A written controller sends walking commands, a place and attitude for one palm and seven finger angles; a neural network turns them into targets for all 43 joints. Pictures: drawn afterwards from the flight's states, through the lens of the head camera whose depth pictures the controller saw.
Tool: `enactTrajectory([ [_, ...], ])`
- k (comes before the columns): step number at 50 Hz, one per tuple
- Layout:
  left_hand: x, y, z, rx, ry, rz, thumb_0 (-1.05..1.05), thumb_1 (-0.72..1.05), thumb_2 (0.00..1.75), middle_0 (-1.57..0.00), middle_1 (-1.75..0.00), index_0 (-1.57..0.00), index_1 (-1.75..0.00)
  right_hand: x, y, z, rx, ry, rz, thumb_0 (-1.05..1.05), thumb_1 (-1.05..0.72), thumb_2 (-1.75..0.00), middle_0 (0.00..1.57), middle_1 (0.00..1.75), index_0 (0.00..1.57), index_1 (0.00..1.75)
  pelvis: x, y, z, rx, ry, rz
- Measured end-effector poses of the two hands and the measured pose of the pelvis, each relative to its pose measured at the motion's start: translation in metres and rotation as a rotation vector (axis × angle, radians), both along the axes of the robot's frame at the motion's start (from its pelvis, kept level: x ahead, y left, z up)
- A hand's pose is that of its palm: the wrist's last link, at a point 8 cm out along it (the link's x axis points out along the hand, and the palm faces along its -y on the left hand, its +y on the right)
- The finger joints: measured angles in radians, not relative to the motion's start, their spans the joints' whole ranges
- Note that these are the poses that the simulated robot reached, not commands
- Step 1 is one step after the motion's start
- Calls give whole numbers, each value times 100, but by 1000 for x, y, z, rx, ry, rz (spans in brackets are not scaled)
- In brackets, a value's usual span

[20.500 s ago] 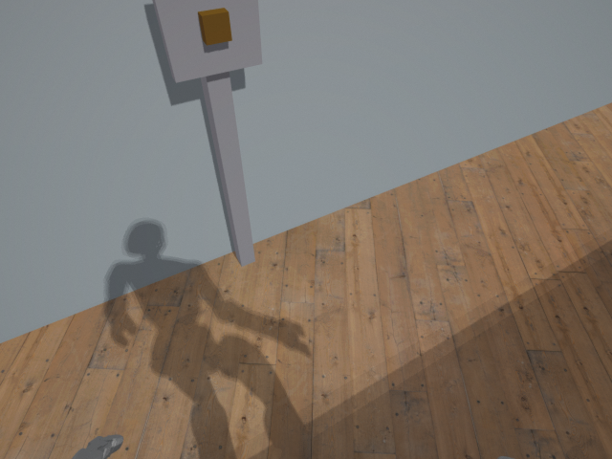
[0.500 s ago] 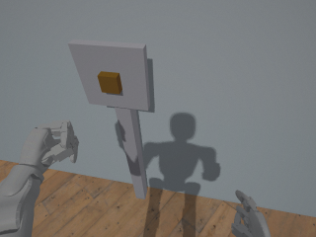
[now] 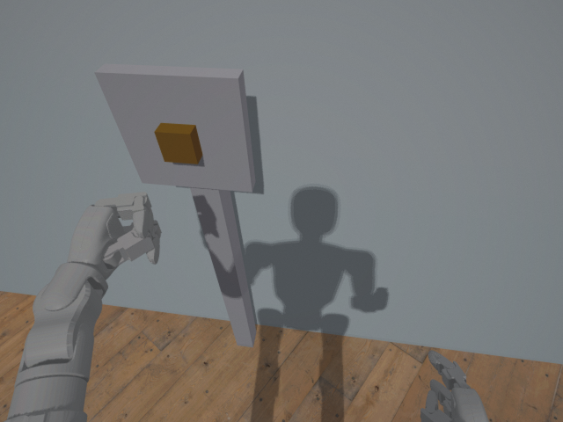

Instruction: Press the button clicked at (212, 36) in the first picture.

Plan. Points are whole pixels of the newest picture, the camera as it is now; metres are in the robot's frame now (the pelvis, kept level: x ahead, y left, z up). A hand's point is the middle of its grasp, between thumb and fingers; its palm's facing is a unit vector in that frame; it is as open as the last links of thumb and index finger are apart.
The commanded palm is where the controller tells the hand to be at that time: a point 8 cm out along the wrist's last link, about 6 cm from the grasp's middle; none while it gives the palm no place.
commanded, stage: aim a knuckle at the button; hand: left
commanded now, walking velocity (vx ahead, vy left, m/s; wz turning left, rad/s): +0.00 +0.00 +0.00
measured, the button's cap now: (180, 142) +0.49 +0.20 +0.16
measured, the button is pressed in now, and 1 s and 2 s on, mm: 0 0 0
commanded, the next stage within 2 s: press the button with the knuckle in 1.30 s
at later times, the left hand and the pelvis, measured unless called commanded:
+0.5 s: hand (177, 199) +0.39 +0.19 +0.13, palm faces -0.04 -1.00 -0.03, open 3.1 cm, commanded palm +0.37 +0.24 +0.13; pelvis +0.00 +0.00 +0.00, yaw -1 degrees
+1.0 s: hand (173, 205) +0.38 +0.19 +0.12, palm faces -0.02 -1.00 -0.03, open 3.1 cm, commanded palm +0.36 +0.24 +0.13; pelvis +0.00 +0.01 +0.00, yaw -1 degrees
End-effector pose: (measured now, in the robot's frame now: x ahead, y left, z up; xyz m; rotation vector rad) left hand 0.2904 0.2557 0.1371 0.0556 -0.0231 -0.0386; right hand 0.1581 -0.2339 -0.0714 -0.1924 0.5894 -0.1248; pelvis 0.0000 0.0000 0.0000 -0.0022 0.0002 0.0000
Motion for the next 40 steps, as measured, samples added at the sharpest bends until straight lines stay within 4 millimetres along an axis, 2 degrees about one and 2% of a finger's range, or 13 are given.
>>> enactTrajectory([
  [11, 37, -6, 1, -11, 5, -3, 2, 90, 90, -130, -150, -130, -150, -9, 7, -6, 8, 52, -11, 2, -91, -90, 20, 30, 21, 30, -2, 2, 0, 2, 16, -1],
  [28, 87, -13, -10, -23, 36, -2, 2, 90, 90, -130, -150, -130, -150, -45, -10, -20, -14, 213, -85, 2, -91, -90, 20, 30, 20, 30, 5, 4, 0, 1, 63, -16],
  [33, 92, -18, -10, -17, 22, -16, 2, 90, 90, -130, -150, -129, -150, -53, -12, -23, -11, 243, -103, 2, -91, -90, 20, 30, 20, 30, 7, 6, 0, 0, 72, -22],
  [40, 85, -19, -8, -30, -3, -13, 2, 90, 90, -130, -150, -129, -150, -51, -9, -23, 10, 239, -107, 2, -91, -90, 20, 30, 20, 30, 11, 7, 1, 0, 67, -29],
])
